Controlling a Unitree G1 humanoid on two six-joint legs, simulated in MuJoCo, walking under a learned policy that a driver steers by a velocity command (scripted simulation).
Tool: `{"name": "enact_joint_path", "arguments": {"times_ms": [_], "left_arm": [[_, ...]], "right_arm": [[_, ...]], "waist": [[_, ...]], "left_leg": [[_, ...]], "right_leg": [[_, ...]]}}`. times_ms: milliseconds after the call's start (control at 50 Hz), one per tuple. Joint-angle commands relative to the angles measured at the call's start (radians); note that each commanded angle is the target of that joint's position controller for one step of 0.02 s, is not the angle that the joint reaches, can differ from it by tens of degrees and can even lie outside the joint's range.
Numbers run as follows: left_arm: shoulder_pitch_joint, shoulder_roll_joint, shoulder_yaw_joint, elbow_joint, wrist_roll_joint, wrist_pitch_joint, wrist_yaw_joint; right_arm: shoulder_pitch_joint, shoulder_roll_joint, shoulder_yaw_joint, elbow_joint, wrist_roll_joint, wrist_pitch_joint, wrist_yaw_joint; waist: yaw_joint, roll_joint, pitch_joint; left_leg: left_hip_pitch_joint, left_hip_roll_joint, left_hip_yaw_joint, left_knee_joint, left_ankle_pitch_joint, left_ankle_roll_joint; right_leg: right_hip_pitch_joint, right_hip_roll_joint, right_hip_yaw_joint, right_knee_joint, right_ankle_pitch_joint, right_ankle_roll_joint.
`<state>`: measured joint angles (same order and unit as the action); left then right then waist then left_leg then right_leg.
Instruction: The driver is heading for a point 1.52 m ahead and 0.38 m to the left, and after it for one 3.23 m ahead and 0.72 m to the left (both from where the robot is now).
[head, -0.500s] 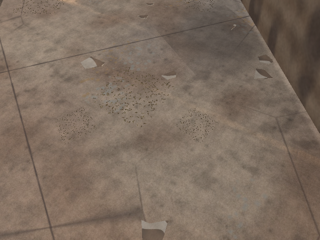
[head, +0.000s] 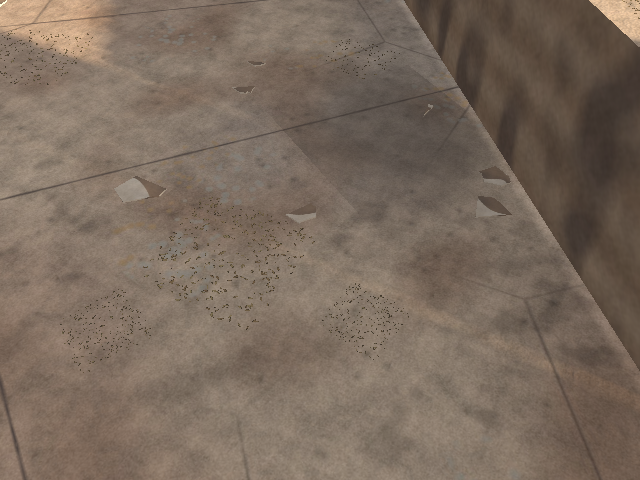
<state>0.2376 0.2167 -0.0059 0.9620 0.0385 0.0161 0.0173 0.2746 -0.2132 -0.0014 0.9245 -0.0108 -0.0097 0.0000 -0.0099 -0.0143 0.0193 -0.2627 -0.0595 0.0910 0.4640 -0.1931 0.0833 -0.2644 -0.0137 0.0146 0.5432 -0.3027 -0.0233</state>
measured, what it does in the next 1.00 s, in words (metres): walks ahead: left foot, then right foot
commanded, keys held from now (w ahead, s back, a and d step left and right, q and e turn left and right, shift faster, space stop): w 1.00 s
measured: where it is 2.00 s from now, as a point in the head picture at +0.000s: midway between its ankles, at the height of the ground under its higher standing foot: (306, 315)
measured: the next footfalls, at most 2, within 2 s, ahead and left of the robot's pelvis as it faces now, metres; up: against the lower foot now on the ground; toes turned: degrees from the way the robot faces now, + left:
left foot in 0.34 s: +0.17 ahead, +0.12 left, +0.00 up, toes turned +4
right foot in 0.80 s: +0.50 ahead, -0.05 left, +0.00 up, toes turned -3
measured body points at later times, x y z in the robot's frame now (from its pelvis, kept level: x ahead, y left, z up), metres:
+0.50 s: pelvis +0.16 +0.04 +0.01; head +0.17 +0.06 +0.46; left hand +0.19 +0.30 -0.14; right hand +0.19 -0.21 -0.12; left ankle +0.13 +0.12 -0.74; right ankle +0.13 -0.09 -0.66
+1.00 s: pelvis +0.43 +0.01 +0.01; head +0.45 +0.00 +0.45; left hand +0.46 +0.27 -0.14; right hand +0.48 -0.24 -0.14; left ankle +0.40 +0.15 -0.65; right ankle +0.46 -0.04 -0.74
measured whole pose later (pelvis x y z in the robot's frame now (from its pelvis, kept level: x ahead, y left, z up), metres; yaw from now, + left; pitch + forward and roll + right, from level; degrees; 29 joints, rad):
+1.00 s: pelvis +0.43 +0.01 +0.01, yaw +1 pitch -1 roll -1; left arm 0.27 0.22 0.05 1.02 0.01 -0.08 0.00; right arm 0.26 -0.22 -0.05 0.97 -0.03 -0.06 0.01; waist 0.00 0.03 0.06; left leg -0.48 0.06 -0.01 1.12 -0.29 0.07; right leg -0.20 0.08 -0.11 0.37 -0.16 -0.11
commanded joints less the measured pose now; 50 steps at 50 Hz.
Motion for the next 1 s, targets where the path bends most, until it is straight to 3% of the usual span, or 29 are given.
{"name": "enact_joint_path", "arguments": {"times_ms": [20,40,60,80,140,180,260,320,340,360,380,400,420,440,480,540,620,680,740,760,780,800,820,840,860,880,900,940,1000], "left_arm": [[0.121,0.152,0.031,0.009,-0.001,-0.027,0.007],[0.168,0.179,0.043,0.027,-0.022,-0.032,0.005],[0.200,0.194,0.055,0.048,-0.022,-0.036,0.004],[0.187,0.169,0.054,0.048,-0.010,-0.042,0.004],[0.129,0.144,0.057,0.042,-0.023,-0.066,0.004],[0.131,0.133,0.059,0.052,-0.026,-0.080,0.004],[0.170,0.161,0.075,0.080,-0.017,-0.084,-0.003],[0.137,0.162,0.082,0.075,-0.024,-0.080,-0.009],[0.114,0.128,0.072,0.062,-0.019,-0.086,-0.011],[0.082,0.033,0.047,0.012,-0.031,-0.096,-0.022],[0.045,0.107,0.067,-0.010,-0.009,-0.095,-0.025],[0.016,0.132,0.077,-0.011,0.002,-0.092,-0.032],[0.020,0.109,0.073,0.000,-0.005,-0.095,-0.044],[0.030,0.092,0.071,0.008,-0.010,-0.095,-0.050],[0.023,0.079,0.069,0.014,0.002,-0.083,-0.057],[-0.054,0.057,0.064,-0.015,0.002,-0.071,-0.060],[-0.240,0.027,0.043,-0.087,-0.007,-0.068,-0.063],[-0.304,0.035,0.038,-0.117,-0.015,-0.067,-0.059],[-0.259,0.066,0.050,-0.118,-0.015,-0.073,-0.047],[-0.184,0.083,0.059,-0.096,-0.014,-0.078,-0.039],[-0.047,0.100,0.071,-0.051,-0.012,-0.085,-0.031],[0.110,0.139,0.089,-0.002,0.003,-0.094,-0.020],[0.251,0.238,0.114,0.013,0.027,-0.097,-0.009],[0.234,0.252,0.120,0.013,0.001,-0.081,-0.019],[0.105,0.209,0.112,-0.008,-0.027,-0.076,-0.024],[0.017,0.140,0.093,-0.025,-0.032,-0.082,-0.027],[-0.018,0.098,0.081,-0.022,-0.027,-0.090,-0.027],[-0.007,0.058,0.067,0.006,-0.025,-0.107,-0.020],[0.065,0.085,0.070,0.038,-0.028,-0.127,-0.018]], "right_arm": [[-0.016,-0.109,-0.030,-0.061,0.014,0.007,0.002],[-0.074,-0.101,-0.028,-0.084,0.013,0.004,0.008],[-0.100,-0.086,-0.029,-0.094,-0.005,-0.004,0.015],[-0.104,-0.117,-0.040,-0.091,-0.015,-0.009,0.016],[-0.058,-0.108,-0.048,-0.066,-0.022,-0.034,0.033],[-0.099,-0.087,-0.045,-0.073,-0.019,-0.041,0.038],[-0.161,-0.074,-0.040,-0.100,-0.011,-0.037,0.034],[0.001,-0.091,-0.052,-0.042,-0.009,-0.046,0.019],[0.134,-0.138,-0.069,-0.002,-0.013,-0.057,0.007],[0.268,-0.270,-0.100,0.018,-0.022,-0.064,-0.004],[0.301,-0.296,-0.107,0.043,-0.013,-0.057,-0.003],[0.193,-0.223,-0.088,0.016,-0.013,-0.056,0.000],[0.115,-0.168,-0.075,-0.005,-0.012,-0.062,0.007],[0.079,-0.143,-0.068,-0.016,-0.011,-0.070,0.008],[0.095,-0.108,-0.056,0.004,-0.008,-0.085,0.003],[0.183,-0.101,-0.050,0.054,0.000,-0.095,-0.002],[0.208,-0.094,-0.043,0.078,-0.003,-0.095,-0.005],[0.231,-0.112,-0.045,0.098,-0.004,-0.096,-0.007],[0.210,-0.125,-0.049,0.110,-0.006,-0.094,-0.013],[0.198,-0.135,-0.051,0.112,-0.008,-0.091,-0.015],[0.185,-0.140,-0.053,0.113,-0.008,-0.085,-0.015],[0.188,-0.132,-0.049,0.108,-0.006,-0.082,-0.013],[0.236,-0.063,-0.033,0.076,0.010,-0.080,-0.007],[0.303,-0.046,-0.041,0.084,0.026,-0.078,-0.001],[0.207,-0.110,-0.057,0.067,0.006,-0.072,-0.006],[0.128,-0.101,-0.056,0.046,0.000,-0.078,0.000],[0.108,-0.079,-0.055,0.045,-0.002,-0.078,0.002],[0.132,-0.048,-0.052,0.056,-0.028,-0.053,0.012],[0.084,-0.037,-0.054,0.037,-0.031,-0.029,0.023]], "waist": [[0.032,-0.057,0.077],[0.061,-0.158,0.128],[0.076,-0.236,0.140],[0.070,-0.189,0.142],[0.014,-0.101,0.063],[0.023,-0.107,0.041],[0.043,-0.125,0.049],[-0.037,-0.058,0.028],[-0.093,0.025,-0.021],[-0.139,0.293,-0.077],[-0.125,0.290,-0.029],[-0.065,0.148,0.059],[-0.030,0.097,0.086],[-0.005,0.088,0.085],[0.009,0.097,0.064],[0.005,0.093,0.053],[-0.021,0.099,0.092],[-0.031,0.108,0.101],[0.011,0.097,0.077],[0.045,0.099,0.034],[0.102,0.081,-0.036],[0.158,0.057,-0.120],[0.166,-0.092,-0.255],[0.122,-0.216,-0.344],[0.083,-0.072,-0.187],[0.064,-0.028,-0.070],[0.029,-0.001,-0.006],[-0.021,-0.021,0.016],[-0.033,-0.024,0.031]], "left_leg": [[-0.245,0.139,-0.205,-0.132,-0.518,0.029],[-0.303,0.049,-0.097,0.037,-0.407,-0.003],[-0.322,0.002,-0.025,0.204,-0.252,-0.014],[-0.359,0.034,-0.066,0.319,-0.233,-0.014],[-0.338,0.075,-0.083,0.370,-0.173,-0.023],[-0.287,0.072,-0.050,0.309,-0.138,-0.042],[-0.158,0.068,-0.009,0.136,-0.157,-0.043],[0.170,0.032,0.014,-0.025,-0.059,-0.030],[0.350,0.107,-0.093,-0.073,-0.127,-0.013],[0.500,0.369,-0.484,-0.255,-0.426,0.062],[0.433,0.477,-0.723,-0.346,-0.533,0.145],[0.342,0.441,-0.642,-0.329,-0.517,0.148],[0.273,0.386,-0.544,-0.332,-0.407,0.129],[0.245,0.341,-0.449,-0.346,-0.280,0.106],[0.246,0.285,-0.319,-0.344,-0.017,0.088],[0.285,0.268,-0.226,-0.314,0.293,0.102],[0.231,0.236,-0.149,-0.321,0.388,0.103],[0.234,0.252,-0.135,-0.323,0.444,0.098],[0.306,0.282,-0.118,-0.231,0.680,0.081],[0.327,0.278,-0.104,-0.134,0.808,0.068],[0.314,0.256,-0.080,0.031,0.860,0.054],[0.189,0.218,-0.058,0.248,0.712,0.038],[-0.061,0.131,-0.007,0.601,0.276,0.011],[-0.288,-0.028,-0.078,0.885,-0.331,-0.003],[-0.374,0.053,-0.151,0.915,-0.247,0.014],[-0.376,0.092,-0.145,0.867,-0.160,0.017],[-0.331,0.127,-0.142,0.799,-0.116,0.016],[-0.233,0.156,-0.141,0.712,-0.094,-0.004],[-0.263,0.167,-0.112,0.639,-0.048,-0.030]], "right_leg": [[0.091,-0.080,0.165,-0.206,-0.344,-0.094],[0.070,-0.172,0.341,-0.354,-0.511,-0.149],[0.096,-0.280,0.484,-0.456,-0.524,-0.199],[0.112,-0.308,0.500,-0.481,-0.432,-0.218],[0.189,-0.232,0.344,-0.440,-0.186,-0.190],[0.192,-0.186,0.251,-0.420,-0.079,-0.171],[0.131,-0.195,0.209,-0.381,-0.060,-0.179],[-0.054,-0.153,0.154,-0.242,-0.044,-0.140],[-0.160,-0.098,0.090,-0.078,-0.022,-0.109],[-0.361,0.032,-0.055,0.264,-0.118,-0.051],[-0.483,0.054,-0.034,0.456,-0.228,-0.062],[-0.508,-0.022,0.021,0.540,-0.148,-0.082],[-0.482,-0.049,0.028,0.541,-0.053,-0.082],[-0.446,-0.069,0.020,0.516,0.008,-0.073],[-0.409,-0.074,-0.012,0.492,0.078,-0.047],[-0.448,-0.067,-0.050,0.445,0.128,-0.017],[-0.397,-0.041,-0.096,0.207,0.226,0.000],[-0.300,-0.014,-0.121,0.078,0.265,-0.025],[-0.201,0.014,-0.117,0.026,0.222,-0.077],[-0.115,0.041,-0.123,0.012,0.187,-0.095],[0.037,0.071,-0.137,-0.039,0.191,-0.117],[0.260,0.021,-0.082,-0.060,0.175,-0.146],[0.514,-0.258,0.268,-0.088,0.018,-0.218],[0.602,-0.416,0.705,-0.260,-0.039,-0.328],[0.471,-0.363,0.586,-0.286,-0.109,-0.294],[0.318,-0.325,0.448,-0.319,-0.071,-0.271],[0.202,-0.278,0.351,-0.354,0.021,-0.237],[0.084,-0.216,0.224,-0.383,0.151,-0.198],[0.068,-0.191,0.148,-0.416,0.241,-0.207]]}}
